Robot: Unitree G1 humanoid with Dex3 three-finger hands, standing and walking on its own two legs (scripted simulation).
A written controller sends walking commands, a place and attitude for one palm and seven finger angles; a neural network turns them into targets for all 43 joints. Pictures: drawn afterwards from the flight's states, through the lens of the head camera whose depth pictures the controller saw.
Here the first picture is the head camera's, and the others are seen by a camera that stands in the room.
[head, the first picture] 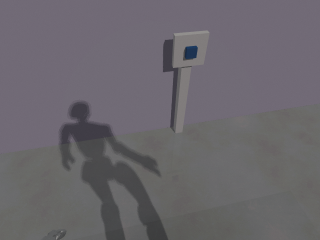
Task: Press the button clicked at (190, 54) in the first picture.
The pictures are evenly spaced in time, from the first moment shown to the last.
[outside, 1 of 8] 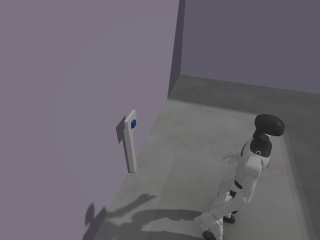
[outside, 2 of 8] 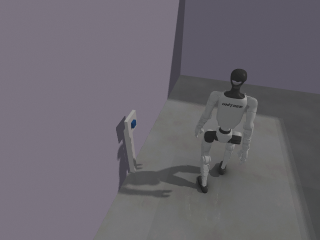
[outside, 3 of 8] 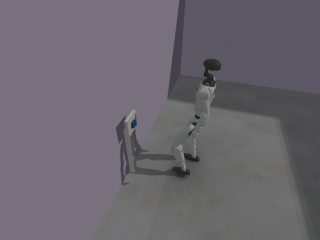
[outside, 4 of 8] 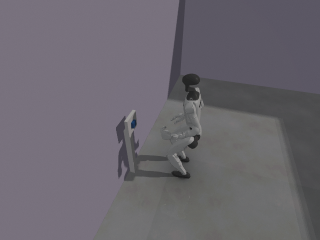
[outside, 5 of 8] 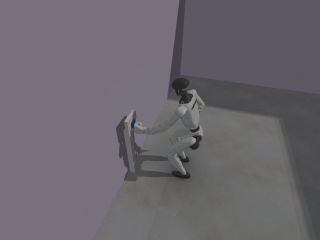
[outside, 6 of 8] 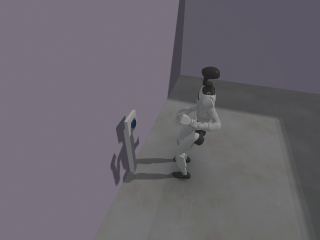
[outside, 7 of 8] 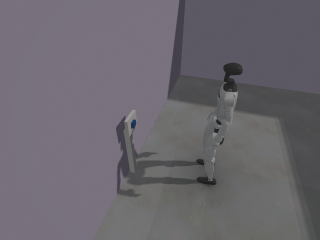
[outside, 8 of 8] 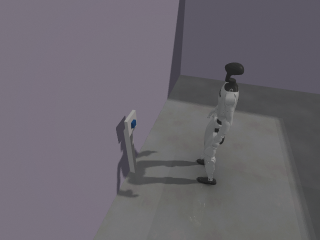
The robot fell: no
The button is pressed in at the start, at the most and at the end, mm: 0 9 0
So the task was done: yes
